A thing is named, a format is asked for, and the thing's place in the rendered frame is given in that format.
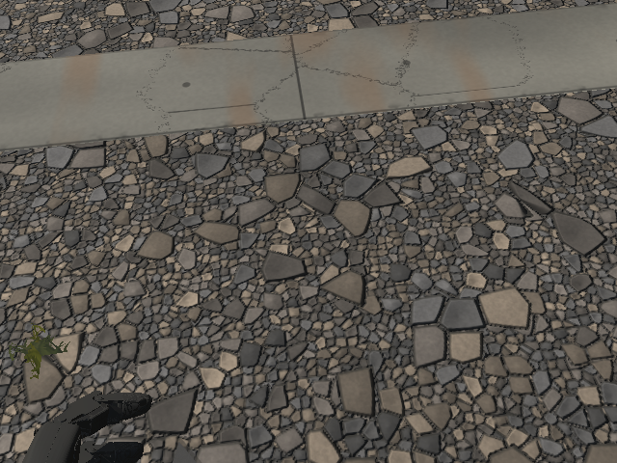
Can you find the robot left hand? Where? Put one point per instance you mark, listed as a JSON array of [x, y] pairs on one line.
[[59, 441]]

